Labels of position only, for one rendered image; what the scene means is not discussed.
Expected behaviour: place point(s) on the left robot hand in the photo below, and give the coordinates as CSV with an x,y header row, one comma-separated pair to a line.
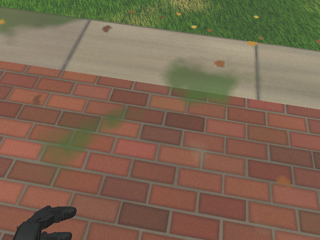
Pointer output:
x,y
42,219

